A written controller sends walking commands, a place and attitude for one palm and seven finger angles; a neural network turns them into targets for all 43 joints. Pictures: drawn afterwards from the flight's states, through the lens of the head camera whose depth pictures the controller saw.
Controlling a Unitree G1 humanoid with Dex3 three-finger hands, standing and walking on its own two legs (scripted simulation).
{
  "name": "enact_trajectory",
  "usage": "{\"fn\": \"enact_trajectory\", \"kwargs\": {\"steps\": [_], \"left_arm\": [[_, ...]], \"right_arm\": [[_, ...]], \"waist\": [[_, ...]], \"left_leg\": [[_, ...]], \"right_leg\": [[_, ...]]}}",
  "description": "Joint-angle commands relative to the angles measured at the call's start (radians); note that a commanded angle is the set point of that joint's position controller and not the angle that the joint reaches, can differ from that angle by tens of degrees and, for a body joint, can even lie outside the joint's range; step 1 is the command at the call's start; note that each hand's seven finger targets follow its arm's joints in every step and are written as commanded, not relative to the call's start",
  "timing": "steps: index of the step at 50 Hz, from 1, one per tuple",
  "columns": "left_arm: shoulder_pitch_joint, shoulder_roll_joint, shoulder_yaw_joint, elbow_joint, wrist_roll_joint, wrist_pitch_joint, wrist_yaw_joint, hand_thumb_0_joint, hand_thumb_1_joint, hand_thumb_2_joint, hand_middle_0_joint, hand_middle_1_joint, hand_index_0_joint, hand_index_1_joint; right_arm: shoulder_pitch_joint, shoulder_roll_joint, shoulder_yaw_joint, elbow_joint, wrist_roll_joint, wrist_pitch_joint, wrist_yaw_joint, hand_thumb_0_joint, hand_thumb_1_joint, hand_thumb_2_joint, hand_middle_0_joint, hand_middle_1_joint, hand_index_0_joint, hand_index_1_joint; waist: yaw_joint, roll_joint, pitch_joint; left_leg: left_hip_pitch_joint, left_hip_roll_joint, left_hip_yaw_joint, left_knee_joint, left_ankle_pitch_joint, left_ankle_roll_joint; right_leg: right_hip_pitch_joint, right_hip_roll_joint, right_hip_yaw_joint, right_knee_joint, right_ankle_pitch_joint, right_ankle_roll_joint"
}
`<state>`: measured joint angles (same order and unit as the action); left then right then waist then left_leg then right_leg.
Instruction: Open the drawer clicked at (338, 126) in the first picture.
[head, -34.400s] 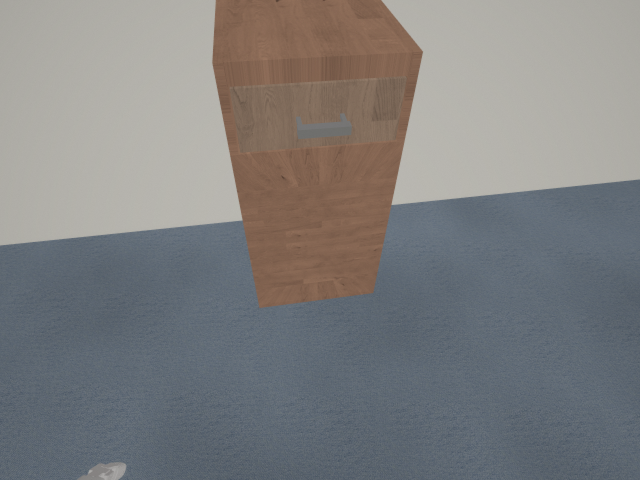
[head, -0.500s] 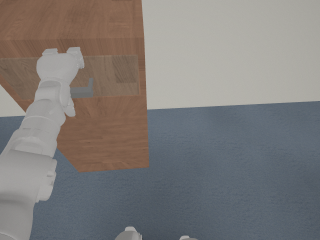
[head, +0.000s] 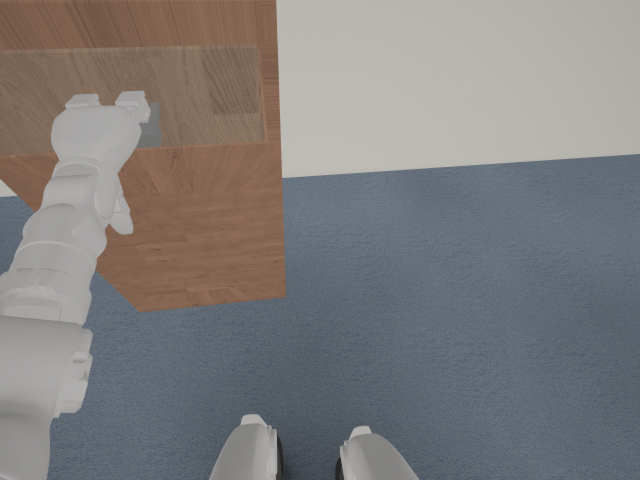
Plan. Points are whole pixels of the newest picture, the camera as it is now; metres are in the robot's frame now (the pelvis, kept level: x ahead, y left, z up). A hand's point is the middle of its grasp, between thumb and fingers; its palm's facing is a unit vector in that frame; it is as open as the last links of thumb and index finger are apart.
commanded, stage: lower the fingers behind the handle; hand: left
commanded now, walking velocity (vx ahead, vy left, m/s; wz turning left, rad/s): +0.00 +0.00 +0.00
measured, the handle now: (112, 124) +0.55 +0.25 +0.07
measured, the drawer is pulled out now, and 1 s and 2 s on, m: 0.00 0.00 0.04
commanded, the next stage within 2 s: close the thumb around the handle in 0.26 s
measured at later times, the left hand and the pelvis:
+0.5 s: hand (114, 156) +0.51 +0.24 +0.06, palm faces -0.07 -0.04 -1.00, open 13.2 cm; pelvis +0.04 +0.00 +0.02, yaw +1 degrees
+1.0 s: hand (119, 162) +0.51 +0.24 +0.05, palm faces -0.10 -0.03 -0.99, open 5.8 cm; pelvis +0.05 -0.01 +0.03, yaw +1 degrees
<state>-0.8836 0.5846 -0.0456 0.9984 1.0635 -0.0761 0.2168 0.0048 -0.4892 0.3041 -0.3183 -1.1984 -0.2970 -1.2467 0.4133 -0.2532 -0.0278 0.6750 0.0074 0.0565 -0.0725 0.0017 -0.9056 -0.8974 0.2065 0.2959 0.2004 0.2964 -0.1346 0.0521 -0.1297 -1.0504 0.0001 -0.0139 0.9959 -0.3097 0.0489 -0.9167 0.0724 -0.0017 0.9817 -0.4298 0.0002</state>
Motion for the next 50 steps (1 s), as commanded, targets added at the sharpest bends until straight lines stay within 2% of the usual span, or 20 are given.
{"fn": "enact_trajectory", "kwargs": {"steps": [1, 3, 5, 7, 8, 9, 10, 12, 14, 18, 19, 23, 25, 30, 38, 40, 43, 46, 47, 50], "left_arm": [[-0.565, 0.164, 0.039, -0.224, 0.002, 0.041, 0.155, 0.0, -0.5, 0.3, -0.3, -1.2, -0.3, -1.2], [-0.595, 0.188, 0.046, -0.186, 0.003, 0.104, 0.172, 0.0, -0.5, 0.3, -0.3, -1.2, -0.3, -1.2], [-0.619, 0.142, 0.009, -0.191, -0.005, 0.145, 0.159, 0.0, -0.5, 0.3, -0.3, -1.2, -0.3, -1.2], [-0.566, 0.161, 0.022, -0.115, 0.003, 0.181, 0.144, 0.0, -0.5, 0.3, -0.3, -1.2, -0.3, -1.2], [-0.578, 0.114, -0.019, -0.111, -0.001, 0.187, 0.132, 0.0, -0.5, 0.3, -0.3, -1.2, -0.3, -1.2], [-0.571, 0.095, -0.029, -0.107, -0.01, 0.189, 0.123, 0.0, -0.5, 0.3, -0.3, -1.2, -0.3, -1.2], [-0.556, 0.126, -0.003, -0.086, -0.01, 0.185, 0.114, 0.0, -0.5, 0.3, -0.3, -1.2, -0.3, -1.2], [-0.536, 0.09, -0.032, -0.103, -0.009, 0.168, 0.096, 0.0, -0.5, 0.3, -0.3, -1.2, -0.3, -1.2], [-0.489, 0.107, -0.016, -0.078, -0.006, 0.147, 0.082, 0.0, -0.5, 0.3, -0.3, -1.2, -0.3, -1.2], [-0.438, 0.103, -0.008, -0.117, -0.006, 0.08, 0.065, 0.0, -0.5, 0.3, -0.3, -1.2, -0.3, -1.2], [-0.436, 0.078, -0.022, -0.135, -0.012, 0.065, 0.066, 0.0, -0.444, 0.324, -0.304, -1.206, -0.304, -1.206], [-0.409, 0.1, -0.002, -0.15, 0.0, 0.033, 0.084, 0.0, -0.22, 0.42, -0.32, -1.23, -0.32, -1.23], [-0.432, 0.092, 0.003, -0.191, -0.002, 0.026, 0.1, 0.0, -0.108, 0.468, -0.328, -1.242, -0.328, -1.242], [-0.402, 0.155, 0.058, -0.197, -0.002, 0.051, 0.125, 0.0, 0.172, 0.588, -0.348, -1.272, -0.348, -1.272], [-0.357, 0.139, 0.04, -0.168, -0.005, 0.083, 0.121, 0.0, 0.62, 0.78, -0.38, -1.32, -0.38, -1.32], [-0.335, 0.19, 0.079, -0.148, -0.01, 0.077, 0.11, 0.0, 0.732, 0.828, -0.388, -1.332, -0.388, -1.332], [-0.345, 0.138, 0.031, -0.154, -0.01, 0.062, 0.099, 0.0, 0.9, 0.9, -0.4, -1.35, -0.4, -1.35], [-0.329, 0.201, 0.072, -0.14, -0.001, 0.044, 0.095, 0.0, 0.9, 0.9, -0.4, -1.35, -0.4, -1.35], [-0.364, 0.177, 0.052, -0.179, -0.001, 0.031, 0.097, 0.0, 0.9, 0.9, -0.4, -1.35, -0.4, -1.35], [-0.371, 0.202, 0.095, -0.26, -0.011, -0.012, 0.109, 0.0, 0.9, 0.9, -0.4, -1.35, -0.4, -1.35]], "right_arm": [[0.099, -0.172, -0.062, -0.019, -0.011, -0.031, -0.004, 0.0, -0.9, -0.9, 0.2, 0.3, 0.2, 0.3], [0.104, -0.179, -0.059, 0.006, -0.01, -0.021, -0.002, 0.0, -0.9, -0.9, 0.2, 0.3, 0.2, 0.3], [0.104, -0.174, -0.059, 0.015, -0.012, -0.016, 0.0, 0.0, -0.9, -0.9, 0.2, 0.3, 0.2, 0.3], [0.108, -0.172, -0.053, 0.024, -0.005, 0.001, -0.005, 0.0, -0.9, -0.9, 0.2, 0.3, 0.2, 0.3], [0.103, -0.167, -0.05, 0.022, -0.004, 0.005, -0.006, 0.0, -0.9, -0.9, 0.2, 0.3, 0.2, 0.3], [0.099, -0.164, -0.052, 0.02, -0.002, 0.006, -0.007, 0.0, -0.9, -0.9, 0.2, 0.3, 0.2, 0.3], [0.095, -0.166, -0.048, 0.021, -0.003, 0.009, -0.01, 0.0, -0.9, -0.9, 0.2, 0.3, 0.2, 0.3], [0.089, -0.16, -0.049, 0.01, -0.004, 0.014, -0.011, 0.0, -0.9, -0.9, 0.2, 0.3, 0.2, 0.3], [0.077, -0.161, -0.046, -0.002, -0.002, 0.018, -0.014, 0.0, -0.9, -0.9, 0.2, 0.3, 0.2, 0.3], [0.066, -0.155, -0.051, -0.03, -0.002, 0.019, -0.015, 0.0, -0.9, -0.9, 0.2, 0.3, 0.2, 0.3], [0.062, -0.153, -0.053, -0.037, -0.003, 0.018, -0.012, 0.0, -0.9, -0.9, 0.2, 0.3, 0.2, 0.3], [0.057, -0.153, -0.058, -0.044, -0.002, 0.023, -0.007, 0.0, -0.9, -0.9, 0.2, 0.3, 0.2, 0.3], [0.064, -0.151, -0.067, -0.038, -0.007, 0.022, 0.0, 0.0, -0.9, -0.9, 0.2, 0.3, 0.2, 0.3], [0.064, -0.159, -0.072, -0.022, -0.006, 0.043, 0.007, 0.0, -0.9, -0.9, 0.2, 0.3, 0.2, 0.3], [0.047, -0.154, -0.069, -0.018, 0.001, 0.061, 0.007, 0.0, -0.9, -0.9, 0.2, 0.3, 0.2, 0.3], [0.04, -0.159, -0.065, -0.019, 0.001, 0.066, 0.004, 0.0, -0.9, -0.9, 0.2, 0.3, 0.2, 0.3], [0.036, -0.154, -0.065, -0.026, 0.005, 0.064, 0.004, 0.0, -0.9, -0.9, 0.2, 0.3, 0.2, 0.3], [0.038, -0.158, -0.061, -0.032, 0.007, 0.067, 0.0, 0.0, -0.9, -0.9, 0.2, 0.3, 0.2, 0.3], [0.037, -0.158, -0.065, -0.035, 0.004, 0.063, -0.001, 0.0, -0.9, -0.9, 0.2, 0.3, 0.2, 0.3], [0.043, -0.153, -0.073, -0.037, -0.004, 0.051, -0.001, 0.0, -0.9, -0.9, 0.2, 0.3, 0.2, 0.3]], "waist": [[-0.03, 0.13, -0.49], [-0.032, 0.125, -0.484], [-0.036, 0.158, -0.509], [-0.037, 0.097, -0.448], [-0.046, 0.09, -0.416], [-0.05, 0.077, -0.403], [-0.046, 0.064, -0.386], [-0.041, 0.086, -0.376], [-0.037, 0.043, -0.323], [-0.024, 0.03, -0.329], [-0.026, 0.032, -0.329], [-0.017, 0.034, -0.338], [-0.015, 0.059, -0.389], [-0.003, 0.046, -0.438], [-0.004, 0.043, -0.396], [0.005, 0.005, -0.377], [-0.008, 0.025, -0.347], [0.002, -0.004, -0.356], [-0.006, 0.033, -0.359], [0.01, 0.063, -0.441]], "left_leg": [[0.65, 0.031, -0.119, -0.184, -0.077, -0.015], [0.655, 0.031, -0.111, -0.197, -0.052, -0.017], [0.709, 0.029, -0.095, -0.2, 0.032, -0.02], [0.69, 0.029, -0.091, -0.21, 0.064, -0.021], [0.678, 0.025, -0.081, -0.217, 0.063, -0.019], [0.676, 0.022, -0.07, -0.219, 0.062, -0.014], [0.665, 0.022, -0.067, -0.222, 0.077, -0.013], [0.678, 0.016, -0.057, -0.224, 0.103, -0.014], [0.638, 0.015, -0.056, -0.231, 0.074, -0.011], [0.628, 0.01, -0.038, -0.215, 0.106, -0.006], [0.63, 0.01, -0.034, -0.212, 0.104, -0.004], [0.615, 0.007, -0.032, -0.195, 0.114, -0.004], [0.651, 0.007, -0.028, -0.182, 0.17, -0.005], [0.645, 0.003, -0.01, -0.163, 0.259, -0.004], [0.626, -0.007, 0.01, -0.183, 0.242, 0.002], [0.588, -0.008, 0.011, -0.19, 0.232, 0.004], [0.59, -0.009, 0.016, -0.197, 0.202, 0.005], [0.555, -0.012, 0.016, -0.196, 0.191, 0.007], [0.575, -0.011, 0.014, -0.192, 0.193, 0.006], [0.633, -0.007, 0.013, -0.174, 0.258, 0.004]], "right_leg": [[-0.08, 0.011, -0.043, -0.181, 0.038, -0.041], [-0.055, 0.012, -0.047, -0.196, 0.053, -0.041], [-0.022, 0.015, -0.048, -0.219, 0.092, -0.044], [0.0, 0.018, -0.052, -0.236, 0.107, -0.042], [0.008, 0.017, -0.051, -0.247, 0.106, -0.04], [0.024, 0.016, -0.046, -0.264, 0.109, -0.038], [0.044, 0.014, -0.043, -0.272, 0.118, -0.039], [0.053, 0.014, -0.042, -0.276, 0.13, -0.042], [0.063, 0.012, -0.041, -0.281, 0.114, -0.04], [0.091, 0.01, -0.03, -0.279, 0.134, -0.039], [0.092, 0.011, -0.027, -0.281, 0.136, -0.038], [0.086, 0.012, -0.021, -0.268, 0.143, -0.038], [0.098, 0.013, -0.022, -0.26, 0.176, -0.042], [0.168, 0.016, -0.014, -0.257, 0.271, -0.038], [0.216, 0.016, -0.004, -0.287, 0.299, -0.033], [0.256, 0.012, 0.002, -0.292, 0.313, -0.034], [0.225, 0.011, 0.004, -0.301, 0.284, -0.03], [0.249, 0.009, 0.011, -0.296, 0.289, -0.028], [0.228, 0.008, 0.009, -0.291, 0.281, -0.032], [0.246, 0.011, 0.008, -0.272, 0.327, -0.036]]}}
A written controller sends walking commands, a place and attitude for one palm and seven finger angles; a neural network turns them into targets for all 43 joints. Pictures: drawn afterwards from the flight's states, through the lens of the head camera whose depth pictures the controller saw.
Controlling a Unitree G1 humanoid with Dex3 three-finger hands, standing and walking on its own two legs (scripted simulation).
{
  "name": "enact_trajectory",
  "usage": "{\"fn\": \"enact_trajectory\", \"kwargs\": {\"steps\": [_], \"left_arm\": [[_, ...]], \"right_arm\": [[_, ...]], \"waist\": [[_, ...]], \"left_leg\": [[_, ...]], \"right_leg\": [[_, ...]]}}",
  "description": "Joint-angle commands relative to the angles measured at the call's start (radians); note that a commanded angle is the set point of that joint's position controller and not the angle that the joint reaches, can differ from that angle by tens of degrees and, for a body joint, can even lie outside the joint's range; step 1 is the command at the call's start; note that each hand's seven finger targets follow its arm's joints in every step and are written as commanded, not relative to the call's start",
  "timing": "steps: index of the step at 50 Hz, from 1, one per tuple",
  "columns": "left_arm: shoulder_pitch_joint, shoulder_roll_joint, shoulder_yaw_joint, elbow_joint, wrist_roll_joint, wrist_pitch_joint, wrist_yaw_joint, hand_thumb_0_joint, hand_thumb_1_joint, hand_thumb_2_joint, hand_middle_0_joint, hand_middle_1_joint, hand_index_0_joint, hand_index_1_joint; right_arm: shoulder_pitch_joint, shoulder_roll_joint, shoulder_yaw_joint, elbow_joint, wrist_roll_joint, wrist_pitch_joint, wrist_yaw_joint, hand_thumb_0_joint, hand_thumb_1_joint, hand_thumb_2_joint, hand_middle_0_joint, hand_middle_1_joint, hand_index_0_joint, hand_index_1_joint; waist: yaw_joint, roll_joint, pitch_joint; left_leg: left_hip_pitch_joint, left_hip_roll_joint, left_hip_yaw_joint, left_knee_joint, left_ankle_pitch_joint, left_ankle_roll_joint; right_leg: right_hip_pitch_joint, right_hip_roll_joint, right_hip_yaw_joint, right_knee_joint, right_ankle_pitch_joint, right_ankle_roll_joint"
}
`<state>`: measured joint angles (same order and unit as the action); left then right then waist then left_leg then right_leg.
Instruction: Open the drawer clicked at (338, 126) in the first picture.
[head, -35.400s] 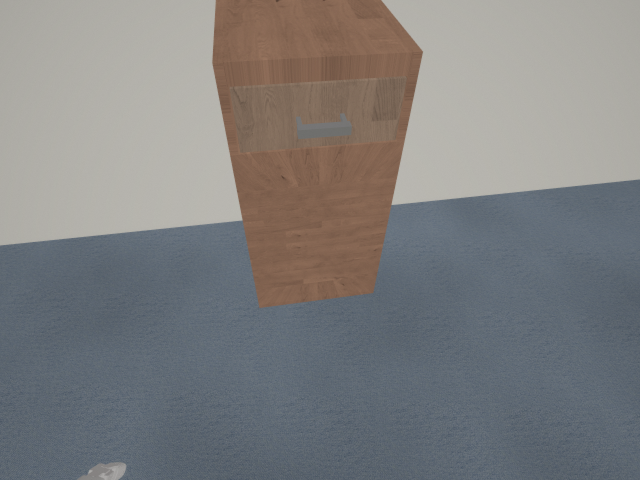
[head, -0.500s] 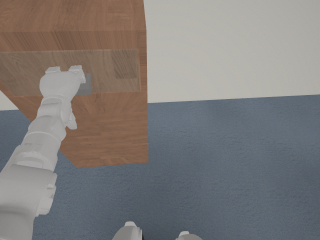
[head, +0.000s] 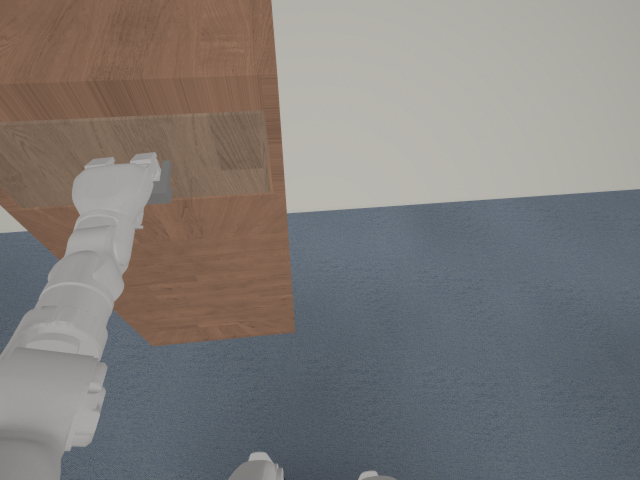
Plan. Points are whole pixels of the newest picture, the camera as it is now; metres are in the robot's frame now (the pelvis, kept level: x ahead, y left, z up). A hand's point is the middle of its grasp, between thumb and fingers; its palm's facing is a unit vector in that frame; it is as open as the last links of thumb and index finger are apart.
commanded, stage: close the thumb around the handle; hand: left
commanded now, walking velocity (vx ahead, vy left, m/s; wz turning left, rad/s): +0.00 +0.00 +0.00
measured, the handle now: (126, 182) +0.51 +0.26 +0.04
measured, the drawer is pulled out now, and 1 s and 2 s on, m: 0.00 0.04 0.14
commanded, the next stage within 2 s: pull the drawer open in 0.06 s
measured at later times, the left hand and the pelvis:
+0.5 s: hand (134, 221) +0.46 +0.24 +0.02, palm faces -0.05 -0.06 -1.00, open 5.5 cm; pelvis +0.02 +0.01 +0.01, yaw -2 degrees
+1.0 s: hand (131, 244) +0.42 +0.24 +0.02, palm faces -0.03 -0.07 -1.00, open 5.5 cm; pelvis +0.04 +0.01 +0.01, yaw -1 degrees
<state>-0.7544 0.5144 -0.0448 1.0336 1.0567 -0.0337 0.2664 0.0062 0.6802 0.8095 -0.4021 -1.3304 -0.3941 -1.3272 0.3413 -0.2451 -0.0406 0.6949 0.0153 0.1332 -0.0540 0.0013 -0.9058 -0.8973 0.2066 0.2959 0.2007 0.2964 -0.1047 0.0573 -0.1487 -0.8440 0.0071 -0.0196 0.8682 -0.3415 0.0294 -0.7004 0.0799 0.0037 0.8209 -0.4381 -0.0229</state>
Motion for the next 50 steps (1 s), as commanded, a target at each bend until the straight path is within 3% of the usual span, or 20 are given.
{"fn": "enact_trajectory", "kwargs": {"steps": [1, 2, 5, 7, 11, 14, 17, 21, 25, 27, 29, 31, 34, 36, 37, 38, 41, 47, 48, 50], "left_arm": [[-0.474, 0.303, 0.124, -0.304, 0.004, -0.066, 0.07, 0.0, 0.9, 0.9, -0.4, -1.35, -0.4, -1.35], [-0.456, 0.242, 0.083, -0.291, 0.0, -0.063, 0.076, 0.0, 0.9, 0.9, -0.4, -1.35, -0.4, -1.35], [-0.482, 0.265, 0.109, -0.318, 0.001, -0.059, 0.105, 0.0, 0.9, 0.9, -0.4, -1.35, -0.4, -1.35], [-0.47, 0.229, 0.088, -0.312, 0.006, -0.043, 0.119, 0.0, 0.9, 0.9, -0.4, -1.35, -0.4, -1.35], [-0.428, 0.203, 0.079, -0.297, 0.0, -0.011, 0.127, 0.0, 0.9, 0.9, -0.4, -1.35, -0.4, -1.35], [-0.372, 0.207, 0.093, -0.307, -0.007, 0.006, 0.119, 0.0, 0.9, 0.9, -0.4, -1.35, -0.4, -1.35], [-0.32, 0.183, 0.083, -0.321, -0.017, 0.004, 0.101, 0.0, 0.9, 0.9, -0.4, -1.35, -0.4, -1.35], [-0.176, 0.161, 0.09, -0.418, -0.022, -0.016, 0.087, 0.0, 0.9, 0.9, -0.4, -1.35, -0.4, -1.35], [-0.073, 0.123, 0.076, -0.484, -0.033, -0.001, 0.085, 0.0, 0.9, 0.9, -0.4, -1.35, -0.4, -1.35], [-0.023, 0.138, 0.094, -0.518, -0.031, 0.012, 0.092, 0.0, 0.9, 0.9, -0.4, -1.35, -0.4, -1.35], [-0.02, 0.124, 0.083, -0.538, -0.031, 0.03, 0.094, 0.0, 0.9, 0.9, -0.4, -1.35, -0.4, -1.35], [-0.019, 0.112, 0.07, -0.592, -0.027, 0.041, 0.097, 0.0, 0.9, 0.9, -0.4, -1.35, -0.4, -1.35], [0.062, 0.112, 0.082, -0.612, -0.04, 0.07, 0.093, 0.0, 0.9, 0.9, -0.4, -1.35, -0.4, -1.35], [0.101, 0.127, 0.096, -0.651, -0.038, 0.077, 0.086, 0.0, 0.9, 0.9, -0.4, -1.35, -0.4, -1.35], [0.119, 0.103, 0.076, -0.648, -0.047, 0.086, 0.081, 0.0, 0.9, 0.9, -0.4, -1.35, -0.4, -1.35], [0.109, 0.103, 0.074, -0.663, -0.045, 0.087, 0.077, 0.0, 0.9, 0.9, -0.4, -1.35, -0.4, -1.35], [0.148, 0.102, 0.074, -0.714, -0.042, 0.087, 0.071, 0.0, 0.9, 0.9, -0.4, -1.35, -0.4, -1.35], [0.231, 0.092, 0.079, -0.717, -0.046, 0.099, 0.064, 0.0, 0.9, 0.9, -0.4, -1.35, -0.4, -1.35], [0.197, 0.078, 0.058, -0.761, -0.042, 0.095, 0.063, 0.0, 0.9, 0.9, -0.4, -1.35, -0.4, -1.35], [0.259, 0.084, 0.071, -0.777, -0.051, 0.1, 0.061, 0.0, 0.9, 0.9, -0.4, -1.35, -0.4, -1.35]], "right_arm": [[0.111, -0.161, -0.062, -0.059, -0.01, -0.025, -0.02, 0.0, -0.9, -0.9, 0.2, 0.3, 0.2, 0.3], [0.109, -0.158, -0.063, -0.06, -0.011, -0.027, -0.019, 0.0, -0.9, -0.9, 0.2, 0.3, 0.2, 0.3], [0.107, -0.164, -0.068, -0.047, -0.015, -0.031, -0.014, 0.0, -0.9, -0.9, 0.2, 0.3, 0.2, 0.3], [0.112, -0.162, -0.072, -0.04, -0.015, -0.032, -0.009, 0.0, -0.9, -0.9, 0.2, 0.3, 0.2, 0.3], [0.099, -0.162, -0.072, -0.039, -0.011, -0.026, -0.002, 0.0, -0.9, -0.9, 0.2, 0.3, 0.2, 0.3], [0.087, -0.163, -0.073, -0.042, -0.011, -0.023, -0.001, 0.0, -0.9, -0.9, 0.2, 0.3, 0.2, 0.3], [0.075, -0.163, -0.073, -0.048, -0.011, -0.019, 0.002, 0.0, -0.9, -0.9, 0.2, 0.3, 0.2, 0.3], [0.039, -0.151, -0.075, -0.08, -0.01, -0.014, 0.007, 0.0, -0.9, -0.9, 0.2, 0.3, 0.2, 0.3], [0.019, -0.153, -0.078, -0.097, -0.01, -0.012, 0.016, 0.0, -0.9, -0.9, 0.2, 0.3, 0.2, 0.3], [0.011, -0.154, -0.081, -0.102, -0.01, -0.008, 0.018, 0.0, -0.9, -0.9, 0.2, 0.3, 0.2, 0.3], [0.004, -0.154, -0.082, -0.101, -0.009, -0.006, 0.02, 0.0, -0.9, -0.9, 0.2, 0.3, 0.2, 0.3], [-0.013, -0.149, -0.081, -0.109, -0.008, -0.005, 0.021, 0.0, -0.9, -0.9, 0.2, 0.3, 0.2, 0.3], [-0.026, -0.151, -0.08, -0.118, -0.01, -0.004, 0.021, 0.0, -0.9, -0.9, 0.2, 0.3, 0.2, 0.3], [-0.046, -0.146, -0.075, -0.127, -0.008, -0.003, 0.019, 0.0, -0.9, -0.9, 0.2, 0.3, 0.2, 0.3], [-0.047, -0.149, -0.074, -0.129, -0.01, -0.004, 0.02, 0.0, -0.9, -0.9, 0.2, 0.3, 0.2, 0.3], [-0.058, -0.146, -0.071, -0.131, -0.007, -0.003, 0.019, 0.0, -0.9, -0.9, 0.2, 0.3, 0.2, 0.3], [-0.076, -0.141, -0.067, -0.145, -0.009, -0.007, 0.018, 0.0, -0.9, -0.9, 0.2, 0.3, 0.2, 0.3], [-0.093, -0.143, -0.067, -0.153, -0.012, -0.011, 0.015, 0.0, -0.9, -0.9, 0.2, 0.3, 0.2, 0.3], [-0.104, -0.14, -0.062, -0.157, -0.012, -0.01, 0.016, 0.0, -0.9, -0.9, 0.2, 0.3, 0.2, 0.3], [-0.102, -0.143, -0.066, -0.161, -0.016, -0.013, 0.017, 0.0, -0.9, -0.9, 0.2, 0.3, 0.2, 0.3]], "waist": [[-0.007, 0.057, -0.451], [-0.018, 0.063, -0.424], [-0.014, 0.064, -0.438], [-0.016, 0.089, -0.447], [-0.01, 0.049, -0.447], [0.016, 0.074, -0.439], [0.018, 0.055, -0.421], [0.057, 0.066, -0.468], [0.059, 0.057, -0.42], [0.069, 0.058, -0.429], [0.058, 0.039, -0.404], [0.062, 0.064, -0.435], [0.071, 0.042, -0.413], [0.084, 0.049, -0.44], [0.074, 0.053, -0.395], [0.074, 0.024, -0.387], [0.086, 0.05, -0.408], [0.084, 0.019, -0.345], [0.085, 0.044, -0.372], [0.088, 0.025, -0.394]], "left_leg": [[0.435, -0.014, 0.016, -0.042, 0.3, 0.022], [0.435, -0.016, 0.015, -0.039, 0.303, 0.021], [0.452, -0.008, 0.009, -0.036, 0.318, 0.017], [0.479, -0.009, 0.009, -0.033, 0.352, 0.013], [0.488, -0.005, 0.006, -0.048, 0.35, 0.013], [0.51, -0.003, 0.007, -0.064, 0.364, 0.009], [0.517, -0.001, 0.011, -0.07, 0.392, 0.011], [0.554, 0.002, 0.02, -0.072, 0.493, 0.009], [0.56, 0.01, 0.011, -0.076, 0.565, 0.007], [0.577, 0.013, 0.009, -0.075, 0.589, 0.005], [0.578, 0.015, 0.009, -0.078, 0.589, 0.006], [0.614, 0.018, 0.004, -0.079, 0.628, 0.002], [0.601, 0.015, 0.008, -0.081, 0.638, 0.004], [0.612, 0.014, 0.009, -0.082, 0.676, 0.003], [0.603, 0.014, 0.009, -0.084, 0.666, 0.004], [0.592, 0.014, 0.009, -0.09, 0.646, 0.005], [0.612, 0.013, 0.007, -0.093, 0.665, 0.003], [0.586, 0.009, 0.008, -0.094, 0.632, 0.006], [0.604, 0.008, 0.01, -0.097, 0.635, 0.004], [0.609, 0.008, 0.007, -0.088, 0.671, 0.005]], "right_leg": [[0.028, 0.007, 0.005, -0.101, 0.338, -0.01], [0.009, 0.008, -0.001, -0.1, 0.336, -0.013], [-0.005, 0.01, -0.009, -0.09, 0.327, -0.015], [-0.017, 0.012, -0.014, -0.086, 0.346, -0.017], [-0.001, 0.015, -0.018, -0.098, 0.341, -0.013], [0.02, 0.014, -0.024, -0.102, 0.344, -0.021], [0.043, 0.014, -0.023, -0.109, 0.375, -0.02], [0.093, 0.014, -0.02, -0.101, 0.445, -0.018], [0.099, 0.013, -0.026, -0.106, 0.464, -0.02], [0.102, 0.015, -0.028, -0.101, 0.473, -0.018], [0.1, 0.013, -0.029, -0.108, 0.475, -0.015], [0.096, 0.011, -0.027, -0.105, 0.482, -0.012], [0.133, 0.009, -0.027, -0.11, 0.507, -0.013], [0.155, 0.005, -0.019, -0.109, 0.54, -0.009], [0.149, 0.005, -0.027, -0.112, 0.53, -0.012], [0.15, 0.004, -0.025, -0.118, 0.524, -0.007], [0.162, 0.002, -0.022, -0.113, 0.528, -0.009], [0.171, 0.0, -0.026, -0.116, 0.523, -0.011], [0.163, -0.002, -0.023, -0.117, 0.521, -0.009], [0.198, -0.003, -0.022, -0.113, 0.553, -0.011]]}}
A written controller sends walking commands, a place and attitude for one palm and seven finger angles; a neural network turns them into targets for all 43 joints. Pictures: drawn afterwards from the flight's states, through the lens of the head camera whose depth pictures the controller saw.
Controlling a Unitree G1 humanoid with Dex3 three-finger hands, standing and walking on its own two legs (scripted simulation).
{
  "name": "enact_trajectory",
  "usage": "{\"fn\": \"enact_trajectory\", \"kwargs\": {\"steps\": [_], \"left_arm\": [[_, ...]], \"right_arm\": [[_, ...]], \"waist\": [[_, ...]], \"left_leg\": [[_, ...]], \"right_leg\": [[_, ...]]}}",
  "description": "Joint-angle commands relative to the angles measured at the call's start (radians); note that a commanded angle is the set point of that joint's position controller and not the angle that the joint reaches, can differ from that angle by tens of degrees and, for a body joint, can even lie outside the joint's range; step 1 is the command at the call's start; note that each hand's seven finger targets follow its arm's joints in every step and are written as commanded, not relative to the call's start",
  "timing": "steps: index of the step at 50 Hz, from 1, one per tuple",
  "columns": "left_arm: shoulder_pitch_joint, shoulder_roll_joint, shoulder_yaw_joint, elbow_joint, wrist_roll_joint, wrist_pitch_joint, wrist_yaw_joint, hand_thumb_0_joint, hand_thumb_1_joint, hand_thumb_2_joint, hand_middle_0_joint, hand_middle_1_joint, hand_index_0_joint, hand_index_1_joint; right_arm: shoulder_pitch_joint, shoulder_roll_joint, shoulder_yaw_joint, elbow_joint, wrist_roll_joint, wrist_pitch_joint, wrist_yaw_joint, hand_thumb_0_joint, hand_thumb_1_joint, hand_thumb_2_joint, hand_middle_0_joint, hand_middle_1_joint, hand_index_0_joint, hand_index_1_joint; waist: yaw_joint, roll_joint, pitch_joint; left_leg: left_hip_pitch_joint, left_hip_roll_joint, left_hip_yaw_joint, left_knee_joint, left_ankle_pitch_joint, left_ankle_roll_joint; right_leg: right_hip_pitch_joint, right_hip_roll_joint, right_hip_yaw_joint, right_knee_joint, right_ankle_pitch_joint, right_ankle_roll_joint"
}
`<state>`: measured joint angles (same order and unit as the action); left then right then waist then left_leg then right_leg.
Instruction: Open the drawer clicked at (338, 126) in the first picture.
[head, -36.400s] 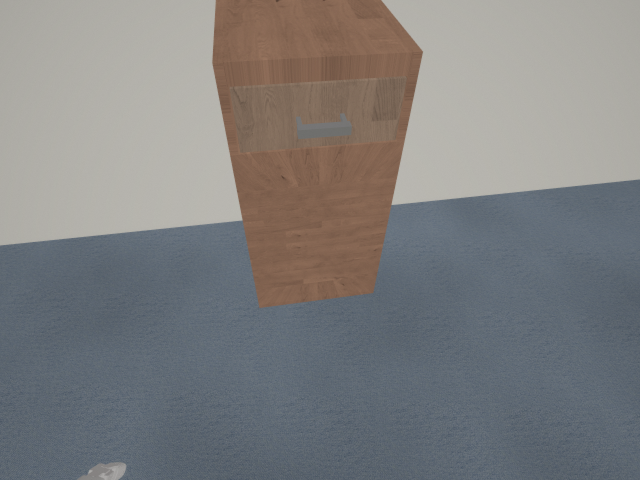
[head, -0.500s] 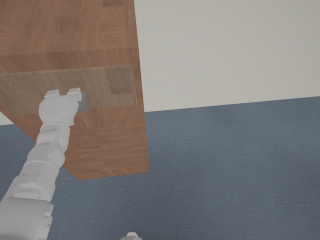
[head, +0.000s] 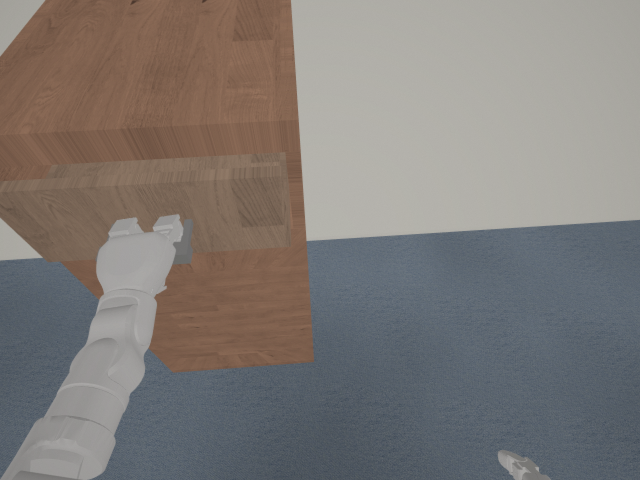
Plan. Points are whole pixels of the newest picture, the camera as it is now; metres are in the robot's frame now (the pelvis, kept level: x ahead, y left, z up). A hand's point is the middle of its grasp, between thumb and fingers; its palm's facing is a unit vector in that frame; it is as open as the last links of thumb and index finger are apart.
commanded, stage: pull the drawer open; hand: left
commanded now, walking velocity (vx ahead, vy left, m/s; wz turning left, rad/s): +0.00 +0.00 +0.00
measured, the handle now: (148, 242) +0.42 +0.25 +0.03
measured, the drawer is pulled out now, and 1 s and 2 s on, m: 0.04 0.14 0.24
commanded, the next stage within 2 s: none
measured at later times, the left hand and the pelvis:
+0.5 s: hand (149, 315) +0.32 +0.23 +0.01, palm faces -0.02 -0.07 -1.00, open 5.6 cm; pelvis +0.00 -0.01 +0.00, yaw +0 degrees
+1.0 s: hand (141, 353) +0.27 +0.23 +0.01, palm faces -0.01 -0.09 -1.00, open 5.6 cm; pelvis -0.01 -0.02 +0.00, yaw +0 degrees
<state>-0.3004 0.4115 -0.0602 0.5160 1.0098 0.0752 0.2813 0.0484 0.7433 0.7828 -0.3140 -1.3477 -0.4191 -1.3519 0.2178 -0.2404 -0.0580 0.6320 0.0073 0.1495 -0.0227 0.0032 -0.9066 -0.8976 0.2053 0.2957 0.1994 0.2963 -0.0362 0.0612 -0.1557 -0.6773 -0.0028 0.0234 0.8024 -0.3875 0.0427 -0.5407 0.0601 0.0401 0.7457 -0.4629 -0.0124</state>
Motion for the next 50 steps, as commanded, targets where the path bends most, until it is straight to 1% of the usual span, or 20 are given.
{"fn": "enact_trajectory", "kwargs": {"steps": [1, 4, 6, 7, 11, 14, 16, 19, 21, 22, 26, 29, 33, 36, 39, 41, 42, 46, 49, 50], "left_arm": [[-0.184, 0.174, 0.079, -0.268, -0.004, -0.011, 0.044, 0.0, 0.9, 0.9, -0.4, -1.35, -0.4, -1.35], [-0.145, 0.176, 0.082, -0.289, -0.009, -0.011, 0.042, 0.0, 0.9, 0.9, -0.4, -1.35, -0.4, -1.35], [-0.128, 0.21, 0.115, -0.311, -0.005, -0.015, 0.043, 0.0, 0.9, 0.9, -0.4, -1.35, -0.4, -1.35], [-0.091, 0.176, 0.092, -0.307, -0.014, -0.013, 0.041, 0.0, 0.9, 0.9, -0.4, -1.35, -0.4, -1.35], [-0.043, 0.226, 0.144, -0.351, -0.012, -0.023, 0.048, 0.0, 0.9, 0.9, -0.4, -1.35, -0.4, -1.35], [0.013, 0.186, 0.115, -0.384, -0.013, -0.022, 0.057, 0.0, 0.9, 0.9, -0.4, -1.35, -0.4, -1.35], [-0.011, 0.198, 0.124, -0.42, -0.016, -0.023, 0.063, 0.0, 0.9, 0.9, -0.4, -1.35, -0.4, -1.35], [0.071, 0.193, 0.132, -0.405, -0.02, -0.014, 0.068, 0.0, 0.9, 0.9, -0.4, -1.35, -0.4, -1.35], [0.029, 0.208, 0.136, -0.431, -0.016, -0.015, 0.07, 0.0, 0.9, 0.9, -0.4, -1.35, -0.4, -1.35], [0.062, 0.203, 0.136, -0.392, -0.015, -0.01, 0.072, 0.0, 0.9, 0.9, -0.4, -1.35, -0.4, -1.35], [0.051, 0.194, 0.127, -0.445, -0.013, -0.015, 0.075, 0.0, 0.9, 0.9, -0.4, -1.35, -0.4, -1.35], [0.109, 0.189, 0.128, -0.429, -0.021, -0.012, 0.072, 0.0, 0.9, 0.9, -0.4, -1.35, -0.4, -1.35], [0.153, 0.206, 0.15, -0.438, -0.018, -0.018, 0.067, 0.0, 0.9, 0.9, -0.4, -1.35, -0.4, -1.35], [0.188, 0.203, 0.152, -0.5, -0.017, -0.026, 0.071, 0.0, 0.9, 0.9, -0.4, -1.35, -0.4, -1.35], [0.221, 0.187, 0.146, -0.487, -0.016, -0.021, 0.077, 0.0, 0.9, 0.9, -0.4, -1.35, -0.4, -1.35], [0.22, 0.195, 0.152, -0.528, -0.012, -0.023, 0.082, 0.0, 0.9, 0.9, -0.4, -1.35, -0.4, -1.35], [0.26, 0.177, 0.141, -0.514, -0.016, -0.018, 0.084, 0.0, 0.9, 0.9, -0.4, -1.35, -0.4, -1.35], [0.282, 0.188, 0.155, -0.571, -0.013, -0.018, 0.089, 0.0, 0.9, 0.9, -0.4, -1.35, -0.4, -1.35], [0.321, 0.145, 0.119, -0.587, -0.017, -0.01, 0.09, 0.0, 0.9, 0.9, -0.4, -1.35, -0.4, -1.35], [0.332, 0.168, 0.142, -0.589, -0.02, -0.008, 0.091, 0.0, 0.9, 0.9, -0.4, -1.35, -0.4, -1.35]], "right_arm": [[0.011, -0.139, -0.045, -0.103, -0.004, -0.029, -0.014, 0.0, -0.9, -0.9, 0.2, 0.3, 0.2, 0.3], [0.004, -0.142, -0.045, -0.106, -0.007, -0.034, -0.015, 0.0, -0.9, -0.9, 0.2, 0.3, 0.2, 0.3], [-0.01, -0.14, -0.04, -0.109, -0.005, -0.033, -0.016, 0.0, -0.9, -0.9, 0.2, 0.3, 0.2, 0.3], [-0.007, -0.141, -0.044, -0.111, -0.008, -0.038, -0.016, 0.0, -0.9, -0.9, 0.2, 0.3, 0.2, 0.3], [-0.031, -0.138, -0.038, -0.113, -0.007, -0.041, -0.02, 0.0, -0.9, -0.9, 0.2, 0.3, 0.2, 0.3], [-0.037, -0.135, -0.042, -0.118, -0.008, -0.052, -0.015, 0.0, -0.9, -0.9, 0.2, 0.3, 0.2, 0.3], [-0.047, -0.135, -0.038, -0.118, -0.008, -0.052, -0.014, 0.0, -0.9, -0.9, 0.2, 0.3, 0.2, 0.3], [-0.051, -0.136, -0.041, -0.121, -0.008, -0.061, -0.016, 0.0, -0.9, -0.9, 0.2, 0.3, 0.2, 0.3], [-0.067, -0.135, -0.034, -0.118, -0.007, -0.059, -0.019, 0.0, -0.9, -0.9, 0.2, 0.3, 0.2, 0.3], [-0.06, -0.137, -0.039, -0.114, -0.008, -0.061, -0.023, 0.0, -0.9, -0.9, 0.2, 0.3, 0.2, 0.3], [-0.083, -0.132, -0.033, -0.119, -0.006, -0.064, -0.024, 0.0, -0.9, -0.9, 0.2, 0.3, 0.2, 0.3], [-0.088, -0.131, -0.034, -0.123, -0.007, -0.07, -0.026, 0.0, -0.9, -0.9, 0.2, 0.3, 0.2, 0.3], [-0.113, -0.128, -0.024, -0.129, -0.006, -0.071, -0.029, 0.0, -0.9, -0.9, 0.2, 0.3, 0.2, 0.3], [-0.128, -0.122, -0.023, -0.141, -0.009, -0.074, -0.025, 0.0, -0.9, -0.9, 0.2, 0.3, 0.2, 0.3], [-0.125, -0.124, -0.027, -0.141, -0.009, -0.079, -0.023, 0.0, -0.9, -0.9, 0.2, 0.3, 0.2, 0.3], [-0.144, -0.121, -0.021, -0.146, -0.01, -0.079, -0.022, 0.0, -0.9, -0.9, 0.2, 0.3, 0.2, 0.3], [-0.135, -0.122, -0.028, -0.144, -0.01, -0.083, -0.022, 0.0, -0.9, -0.9, 0.2, 0.3, 0.2, 0.3], [-0.158, -0.119, -0.017, -0.152, -0.012, -0.083, -0.017, 0.0, -0.9, -0.9, 0.2, 0.3, 0.2, 0.3], [-0.156, -0.117, -0.023, -0.155, -0.013, -0.089, -0.016, 0.0, -0.9, -0.9, 0.2, 0.3, 0.2, 0.3], [-0.155, -0.12, -0.022, -0.155, -0.014, -0.09, -0.016, 0.0, -0.9, -0.9, 0.2, 0.3, 0.2, 0.3]], "waist": [[0.025, 0.02, -0.375], [0.024, 0.015, -0.355], [0.038, 0.014, -0.364], [0.031, 0.015, -0.344], [0.047, -0.011, -0.358], [0.045, 0.033, -0.327], [0.045, 0.014, -0.346], [0.048, 0.002, -0.307], [0.047, 0.001, -0.322], [0.043, -0.001, -0.28], [0.049, 0.0, -0.305], [0.055, -0.007, -0.273], [0.068, -0.025, -0.263], [0.08, 0.013, -0.289], [0.068, -0.014, -0.239], [0.081, 0.008, -0.264], [0.073, 0.015, -0.238], [0.085, -0.005, -0.257], [0.076, 0.0, -0.239], [0.078, -0.005, -0.234]], "left_leg": [[0.435, 0.015, -0.031, -0.027, 0.706, -0.007], [0.416, 0.01, -0.026, -0.027, 0.671, -0.005], [0.414, 0.011, -0.027, -0.034, 0.677, -0.007], [0.413, 0.008, -0.024, -0.028, 0.677, -0.003], [0.386, 0.002, -0.016, -0.037, 0.644, -0.005], [0.403, 0.005, -0.019, -0.036, 0.652, -0.006], [0.408, 0.007, -0.02, -0.043, 0.635, -0.007], [0.383, 0.0, -0.015, -0.044, 0.595, -0.005], [0.377, -0.004, -0.011, -0.051, 0.561, -0.006], [0.365, -0.006, -0.011, -0.048, 0.541, -0.005], [0.383, -0.006, -0.011, -0.056, 0.529, -0.007], [0.364, -0.012, -0.007, -0.059, 0.49, -0.005], [0.346, -0.017, -0.005, -0.066, 0.473, -0.007], [0.366, -0.017, -0.004, -0.068, 0.492, -0.01], [0.353, -0.014, -0.011, -0.066, 0.467, -0.009], [0.367, -0.015, -0.006, -0.07, 0.468, -0.011], [0.365, -0.015, -0.008, -0.066, 0.472, -0.009], [0.371, -0.014, -0.011, -0.069, 0.478, -0.013], [0.378, -0.011, -0.013, -0.066, 0.481, -0.011], [0.371, -0.009, -0.015, -0.069, 0.482, -0.014]], "right_leg": [[0.035, 0.016, -0.056, -0.04, 0.583, -0.018], [0.05, 0.014, -0.054, -0.041, 0.594, -0.019], [0.06, 0.013, -0.049, -0.039, 0.595, -0.018], [0.062, 0.013, -0.051, -0.04, 0.61, -0.019], [0.103, 0.009, -0.037, -0.04, 0.649, -0.015], [0.076, 0.011, -0.045, -0.039, 0.619, -0.019], [0.082, 0.008, -0.042, -0.041, 0.612, -0.016], [0.095, 0.008, -0.044, -0.045, 0.616, -0.019], [0.102, 0.005, -0.035, -0.047, 0.618, -0.016], [0.091, 0.008, -0.038, -0.048, 0.601, -0.02], [0.091, 0.005, -0.033, -0.051, 0.588, -0.019], [0.101, 0.005, -0.034, -0.055, 0.583, -0.021], [0.116, 0.002, -0.024, -0.056, 0.608, -0.019], [0.129, -0.001, -0.017, -0.053, 0.613, -0.021], [0.101, 0.004, -0.026, -0.054, 0.571, -0.023], [0.107, 0.001, -0.019, -0.055, 0.573, -0.023], [0.102, 0.003, -0.023, -0.054, 0.571, -0.025], [0.109, 0.002, -0.014, -0.05, 0.585, -0.023], [0.096, 0.002, -0.024, -0.05, 0.565, -0.023], [0.107, 0.001, -0.023, -0.052, 0.56, -0.026]]}}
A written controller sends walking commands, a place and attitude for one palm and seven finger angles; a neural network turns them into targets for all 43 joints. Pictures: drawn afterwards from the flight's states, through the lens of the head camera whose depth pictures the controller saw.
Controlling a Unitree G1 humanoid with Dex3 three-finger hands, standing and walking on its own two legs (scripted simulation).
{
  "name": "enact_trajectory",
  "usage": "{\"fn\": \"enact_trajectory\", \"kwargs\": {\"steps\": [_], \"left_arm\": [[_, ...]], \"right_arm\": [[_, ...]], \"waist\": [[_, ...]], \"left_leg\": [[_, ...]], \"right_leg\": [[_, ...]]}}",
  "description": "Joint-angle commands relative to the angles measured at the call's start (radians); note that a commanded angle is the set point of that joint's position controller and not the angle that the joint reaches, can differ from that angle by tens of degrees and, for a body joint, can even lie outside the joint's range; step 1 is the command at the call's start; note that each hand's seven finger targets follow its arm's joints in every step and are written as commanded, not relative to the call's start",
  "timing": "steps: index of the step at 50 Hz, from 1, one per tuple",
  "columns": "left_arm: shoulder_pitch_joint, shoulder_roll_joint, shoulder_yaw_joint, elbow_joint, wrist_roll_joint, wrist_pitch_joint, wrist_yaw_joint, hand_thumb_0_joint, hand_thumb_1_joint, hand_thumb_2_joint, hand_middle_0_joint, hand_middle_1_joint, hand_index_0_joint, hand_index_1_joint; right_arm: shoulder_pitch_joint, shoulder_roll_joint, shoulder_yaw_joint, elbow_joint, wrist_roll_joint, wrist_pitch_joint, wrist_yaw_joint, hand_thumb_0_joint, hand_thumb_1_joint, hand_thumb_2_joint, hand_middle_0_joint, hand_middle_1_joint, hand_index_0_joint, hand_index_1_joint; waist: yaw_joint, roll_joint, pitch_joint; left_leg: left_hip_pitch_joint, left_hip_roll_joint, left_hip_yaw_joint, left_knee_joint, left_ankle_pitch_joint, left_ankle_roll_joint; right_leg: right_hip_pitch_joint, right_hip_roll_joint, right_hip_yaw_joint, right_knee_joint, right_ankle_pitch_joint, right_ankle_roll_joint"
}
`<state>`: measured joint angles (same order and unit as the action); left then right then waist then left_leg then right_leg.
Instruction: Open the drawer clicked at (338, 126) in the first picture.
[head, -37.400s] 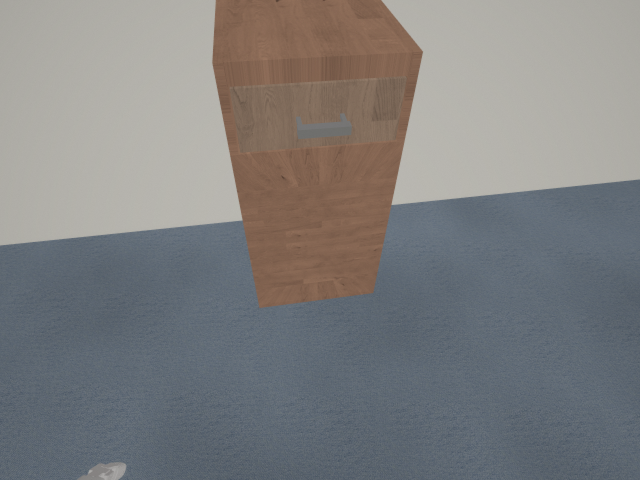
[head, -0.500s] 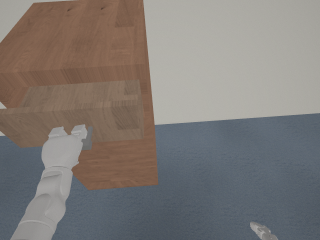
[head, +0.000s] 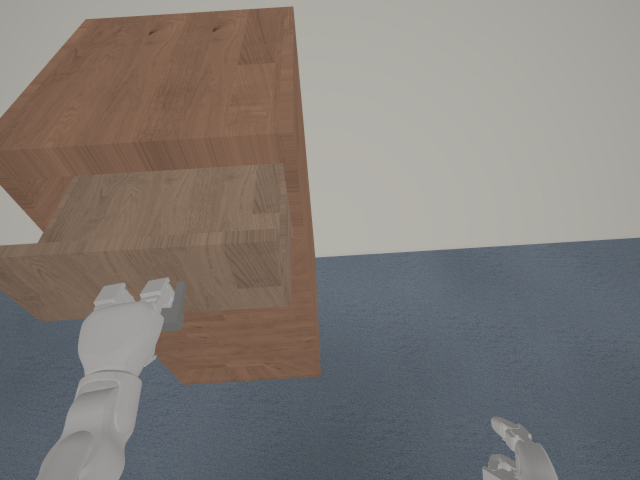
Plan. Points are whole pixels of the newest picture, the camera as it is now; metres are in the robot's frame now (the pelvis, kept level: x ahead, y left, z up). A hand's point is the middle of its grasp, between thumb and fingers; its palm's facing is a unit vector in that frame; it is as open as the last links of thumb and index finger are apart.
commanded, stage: pull the drawer open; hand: left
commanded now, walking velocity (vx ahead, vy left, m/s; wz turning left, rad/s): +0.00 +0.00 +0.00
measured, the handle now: (138, 306) +0.33 +0.26 +0.03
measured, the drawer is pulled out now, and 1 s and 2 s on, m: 0.14 0.24 0.26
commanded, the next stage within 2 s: open the thumb to release the handle in 1.34 s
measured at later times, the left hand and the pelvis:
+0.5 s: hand (134, 391) +0.22 +0.24 +0.01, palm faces -0.01 -0.10 -0.99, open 5.7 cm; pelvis +0.00 +0.00 +0.00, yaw +0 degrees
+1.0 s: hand (121, 438) +0.17 +0.24 +0.01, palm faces -0.02 -0.09 -1.00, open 5.8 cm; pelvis -0.01 -0.01 -0.01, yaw +0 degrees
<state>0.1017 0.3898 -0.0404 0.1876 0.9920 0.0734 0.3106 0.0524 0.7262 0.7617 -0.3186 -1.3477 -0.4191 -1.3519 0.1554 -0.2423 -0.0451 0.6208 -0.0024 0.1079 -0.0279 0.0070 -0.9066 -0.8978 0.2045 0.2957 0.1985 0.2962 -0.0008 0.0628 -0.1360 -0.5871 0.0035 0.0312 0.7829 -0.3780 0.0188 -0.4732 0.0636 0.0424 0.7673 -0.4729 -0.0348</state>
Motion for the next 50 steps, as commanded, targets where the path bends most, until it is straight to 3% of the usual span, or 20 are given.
{"fn": "enact_trajectory", "kwargs": {"steps": [1, 4, 6, 9, 11, 12, 17, 21, 22, 25, 26, 29, 31, 34, 36, 37, 38, 44, 46, 50], "left_arm": [[-0.07, 0.195, 0.126, -0.281, 0.005, -0.008, 0.064, 0.0, 0.9, 0.9, -0.4, -1.35, -0.4, -1.35], [-0.009, 0.16, 0.101, -0.286, 0.004, -0.003, 0.066, 0.0, 0.9, 0.9, -0.4, -1.35, -0.4, -1.35], [0.001, 0.183, 0.121, -0.333, 0.004, -0.008, 0.069, 0.0, 0.9, 0.9, -0.4, -1.35, -0.4, -1.35], [0.055, 0.169, 0.114, -0.332, 0.002, -0.002, 0.071, 0.0, 0.9, 0.9, -0.4, -1.35, -0.4, -1.35], [0.054, 0.174, 0.118, -0.368, 0.012, -0.005, 0.075, 0.0, 0.9, 0.9, -0.4, -1.35, -0.4, -1.35], [0.102, 0.146, 0.096, -0.358, 0.008, -0.001, 0.075, 0.0, 0.9, 0.9, -0.4, -1.35, -0.4, -1.35], [0.172, 0.138, 0.094, -0.412, 0.004, 0.0, 0.081, 0.0, 0.9, 0.9, -0.4, -1.35, -0.4, -1.35], [0.222, 0.172, 0.13, -0.462, 0.011, -0.012, 0.088, 0.0, 0.9, 0.9, -0.4, -1.35, -0.4, -1.35], [0.275, 0.159, 0.127, -0.444, 0.005, -0.011, 0.09, 0.0, 0.9, 0.9, -0.4, -1.35, -0.4, -1.35], [0.264, 0.147, 0.11, -0.482, 0.007, -0.012, 0.093, 0.0, 0.9, 0.9, -0.4, -1.35, -0.4, -1.35], [0.254, 0.165, 0.128, -0.514, 0.014, -0.017, 0.098, 0.0, 0.9, 0.9, -0.4, -1.35, -0.4, -1.35], [0.324, 0.14, 0.111, -0.509, 0.011, -0.02, 0.103, 0.0, 0.9, 0.9, -0.4, -1.35, -0.4, -1.35], [0.341, 0.171, 0.145, -0.511, 0.005, -0.021, 0.106, 0.0, 0.9, 0.9, -0.4, -1.35, -0.4, -1.35], [0.359, 0.153, 0.132, -0.507, 0.009, -0.024, 0.11, 0.0, 0.9, 0.9, -0.4, -1.35, -0.4, -1.35], [0.372, 0.176, 0.153, -0.554, 0.009, -0.029, 0.114, 0.0, 0.9, 0.9, -0.4, -1.35, -0.4, -1.35], [0.415, 0.156, 0.14, -0.512, 0.005, -0.025, 0.113, 0.0, 0.9, 0.9, -0.4, -1.35, -0.4, -1.35], [0.378, 0.16, 0.14, -0.538, 0.01, -0.029, 0.112, 0.0, 0.9, 0.9, -0.4, -1.35, -0.4, -1.35], [0.477, 0.166, 0.157, -0.541, -0.003, -0.038, 0.116, 0.0, 0.9, 0.9, -0.4, -1.35, -0.4, -1.35], [0.473, 0.207, 0.2, -0.564, -0.007, -0.045, 0.12, 0.0, 0.9, 0.9, -0.4, -1.35, -0.4, -1.35], [0.506, 0.185, 0.192, -0.547, -0.016, -0.049, 0.124, 0.0, 0.9, 0.9, -0.4, -1.35, -0.4, -1.35]], "right_arm": [[-0.108, -0.114, -0.028, -0.146, -0.005, -0.048, -0.01, 0.0, -0.9, -0.9, 0.2, 0.3, 0.2, 0.3], [-0.107, -0.111, -0.031, -0.151, -0.004, -0.052, -0.008, 0.0, -0.9, -0.9, 0.2, 0.3, 0.2, 0.3], [-0.119, -0.108, -0.026, -0.157, -0.006, -0.053, -0.006, 0.0, -0.9, -0.9, 0.2, 0.3, 0.2, 0.3], [-0.122, -0.108, -0.026, -0.159, -0.006, -0.056, -0.006, 0.0, -0.9, -0.9, 0.2, 0.3, 0.2, 0.3], [-0.129, -0.105, -0.02, -0.163, -0.01, -0.054, -0.001, 0.0, -0.9, -0.9, 0.2, 0.3, 0.2, 0.3], [-0.118, -0.103, -0.026, -0.167, -0.008, -0.056, 0.0, 0.0, -0.9, -0.9, 0.2, 0.3, 0.2, 0.3], [-0.124, -0.101, -0.024, -0.176, -0.011, -0.06, 0.009, 0.0, -0.9, -0.9, 0.2, 0.3, 0.2, 0.3], [-0.137, -0.1, -0.013, -0.184, -0.016, -0.061, 0.011, 0.0, -0.9, -0.9, 0.2, 0.3, 0.2, 0.3], [-0.131, -0.099, -0.018, -0.183, -0.013, -0.064, 0.011, 0.0, -0.9, -0.9, 0.2, 0.3, 0.2, 0.3], [-0.135, -0.1, -0.014, -0.188, -0.015, -0.06, 0.017, 0.0, -0.9, -0.9, 0.2, 0.3, 0.2, 0.3], [-0.141, -0.098, -0.012, -0.19, -0.019, -0.059, 0.019, 0.0, -0.9, -0.9, 0.2, 0.3, 0.2, 0.3], [-0.139, -0.094, -0.015, -0.195, -0.018, -0.061, 0.021, 0.0, -0.9, -0.9, 0.2, 0.3, 0.2, 0.3], [-0.146, -0.096, -0.008, -0.199, -0.02, -0.059, 0.02, 0.0, -0.9, -0.9, 0.2, 0.3, 0.2, 0.3], [-0.149, -0.094, -0.01, -0.198, -0.019, -0.06, 0.019, 0.0, -0.9, -0.9, 0.2, 0.3, 0.2, 0.3], [-0.151, -0.093, -0.006, -0.207, -0.023, -0.059, 0.022, 0.0, -0.9, -0.9, 0.2, 0.3, 0.2, 0.3], [-0.145, -0.09, -0.011, -0.204, -0.017, -0.06, 0.02, 0.0, -0.9, -0.9, 0.2, 0.3, 0.2, 0.3], [-0.15, -0.095, -0.007, -0.202, -0.021, -0.057, 0.024, 0.0, -0.9, -0.9, 0.2, 0.3, 0.2, 0.3], [-0.154, -0.089, -0.006, -0.213, -0.02, -0.062, 0.021, 0.0, -0.9, -0.9, 0.2, 0.3, 0.2, 0.3], [-0.159, -0.092, 0.0, -0.215, -0.025, -0.059, 0.022, 0.0, -0.9, -0.9, 0.2, 0.3, 0.2, 0.3], [-0.153, -0.092, -0.005, -0.215, -0.02, -0.058, 0.022, 0.0, -0.9, -0.9, 0.2, 0.3, 0.2, 0.3]], "waist": [[0.054, -0.004, -0.275], [0.047, -0.013, -0.241], [0.062, -0.018, -0.275], [0.056, -0.005, -0.229], [0.066, 0.0, -0.252], [0.058, 0.006, -0.223], [0.06, -0.012, -0.22], [0.077, -0.008, -0.239], [0.073, -0.005, -0.204], [0.067, 0.009, -0.205], [0.079, 0.012, -0.235], [0.075, 0.012, -0.205], [0.082, -0.032, -0.208], [0.074, -0.012, -0.167], [0.093, 0.014, -0.216], [0.08, -0.001, -0.168], [0.081, 0.006, -0.184], [0.089, -0.013, -0.161], [0.101, -0.019, -0.182], [0.089, -0.005, -0.132]], "left_leg": [[0.289, -0.02, -0.02, -0.053, 0.459, 0.009], [0.286, -0.017, -0.024, -0.049, 0.466, 0.011], [0.296, -0.02, -0.021, -0.049, 0.472, 0.01], [0.277, -0.022, -0.022, -0.05, 0.456, 0.009], [0.296, -0.017, -0.025, -0.051, 0.475, 0.006], [0.293, -0.015, -0.029, -0.045, 0.49, 0.008], [0.293, -0.01, -0.032, -0.042, 0.487, 0.008], [0.292, -0.018, -0.028, -0.035, 0.493, 0.006], [0.277, -0.017, -0.029, -0.033, 0.491, 0.006], [0.28, -0.013, -0.033, -0.035, 0.474, 0.005], [0.295, -0.017, -0.031, -0.029, 0.472, 0.005], [0.281, -0.017, -0.033, -0.023, 0.464, 0.005], [0.264, -0.022, -0.031, -0.022, 0.435, 0.005], [0.244, -0.025, -0.031, -0.024, 0.397, 0.006], [0.27, -0.023, -0.031, -0.02, 0.421, 0.005], [0.254, -0.022, -0.033, -0.02, 0.407, 0.006], [0.259, -0.022, -0.032, -0.019, 0.398, 0.004], [0.228, -0.03, -0.028, -0.015, 0.361, 0.008], [0.229, -0.034, -0.027, -0.014, 0.356, 0.006], [0.199, -0.033, -0.028, -0.017, 0.312, 0.006]], "right_leg": [[0.039, -0.003, -0.018, -0.072, 0.572, -0.001], [0.025, -0.001, -0.023, -0.071, 0.568, -0.002], [0.044, -0.005, -0.012, -0.07, 0.592, 0.0], [0.036, -0.004, -0.012, -0.07, 0.587, -0.002], [0.031, -0.005, -0.012, -0.065, 0.573, -0.002], [0.021, -0.001, -0.019, -0.063, 0.567, -0.005], [0.017, -0.003, -0.023, -0.057, 0.557, -0.003], [0.028, -0.007, 0.0, -0.054, 0.601, -0.003], [0.026, -0.005, -0.006, -0.05, 0.602, -0.005], [0.012, -0.005, -0.01, -0.051, 0.555, -0.007], [0.007, -0.006, 0.0, -0.047, 0.561, -0.005], [-0.003, -0.004, -0.003, -0.041, 0.557, -0.007], [0.007, -0.007, 0.004, -0.044, 0.566, -0.003], [-0.009, -0.006, 0.006, -0.043, 0.546, -0.006], [-0.002, -0.008, 0.01, -0.039, 0.537, -0.008], [-0.016, -0.001, 0.006, -0.041, 0.523, -0.009], [-0.028, -0.004, 0.006, -0.041, 0.509, -0.007], [-0.011, -0.007, 0.019, -0.041, 0.536, -0.007], [-0.001, -0.012, 0.032, -0.042, 0.548, -0.007], [-0.014, -0.011, 0.024, -0.047, 0.508, -0.008]]}}
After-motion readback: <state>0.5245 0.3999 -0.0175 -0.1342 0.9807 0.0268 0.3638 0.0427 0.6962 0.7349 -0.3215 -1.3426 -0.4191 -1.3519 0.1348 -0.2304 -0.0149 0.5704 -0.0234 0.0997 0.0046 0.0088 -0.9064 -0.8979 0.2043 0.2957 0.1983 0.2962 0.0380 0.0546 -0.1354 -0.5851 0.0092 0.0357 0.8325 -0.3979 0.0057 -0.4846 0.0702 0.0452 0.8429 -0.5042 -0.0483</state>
